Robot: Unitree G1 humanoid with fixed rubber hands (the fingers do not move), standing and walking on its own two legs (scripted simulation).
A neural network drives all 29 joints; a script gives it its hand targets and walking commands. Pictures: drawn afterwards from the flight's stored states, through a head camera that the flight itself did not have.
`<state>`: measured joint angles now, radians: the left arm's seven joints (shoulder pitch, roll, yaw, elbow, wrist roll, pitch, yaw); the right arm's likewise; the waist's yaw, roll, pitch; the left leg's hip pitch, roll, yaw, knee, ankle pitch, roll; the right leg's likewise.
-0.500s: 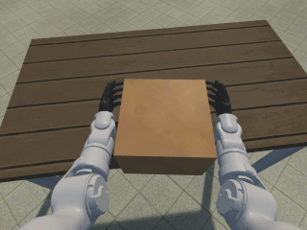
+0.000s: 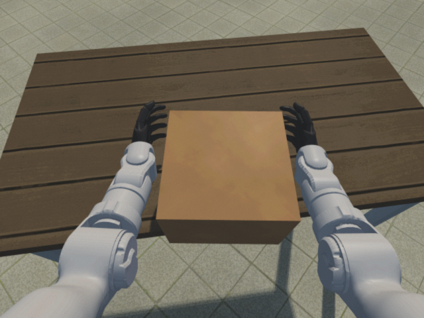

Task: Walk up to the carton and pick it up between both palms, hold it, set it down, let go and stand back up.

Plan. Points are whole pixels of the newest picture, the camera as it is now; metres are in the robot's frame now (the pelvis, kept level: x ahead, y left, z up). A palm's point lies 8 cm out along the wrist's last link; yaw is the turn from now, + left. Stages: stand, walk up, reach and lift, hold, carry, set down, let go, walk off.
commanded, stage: set down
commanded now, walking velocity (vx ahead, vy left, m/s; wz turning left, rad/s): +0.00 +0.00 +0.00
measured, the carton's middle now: (224, 178) +0.38 -0.03 +0.00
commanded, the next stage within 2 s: none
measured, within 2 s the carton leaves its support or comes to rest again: neither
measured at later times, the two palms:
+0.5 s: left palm (118, 134) +0.44 +0.17 +0.08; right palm (342, 136) +0.42 -0.24 +0.08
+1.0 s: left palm (92, 113) +0.43 +0.18 +0.15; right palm (359, 113) +0.42 -0.23 +0.15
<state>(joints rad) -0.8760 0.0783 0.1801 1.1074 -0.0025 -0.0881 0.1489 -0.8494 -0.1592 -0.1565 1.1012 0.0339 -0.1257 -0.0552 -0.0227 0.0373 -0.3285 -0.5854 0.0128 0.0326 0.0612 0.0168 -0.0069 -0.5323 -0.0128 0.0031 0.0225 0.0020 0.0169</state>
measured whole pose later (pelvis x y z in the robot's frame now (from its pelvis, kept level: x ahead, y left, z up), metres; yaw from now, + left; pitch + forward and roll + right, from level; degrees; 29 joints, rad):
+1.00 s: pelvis -0.05 -0.01 +0.00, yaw -1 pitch +19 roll -1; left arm -1.08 0.40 -0.05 1.04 -0.40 0.28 0.10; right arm -1.15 -0.37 0.00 1.13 0.28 0.27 -0.02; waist -0.02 0.04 -0.21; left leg -0.57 0.03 -0.03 0.29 -0.05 -0.03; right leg -0.53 0.01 0.01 0.27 -0.07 0.01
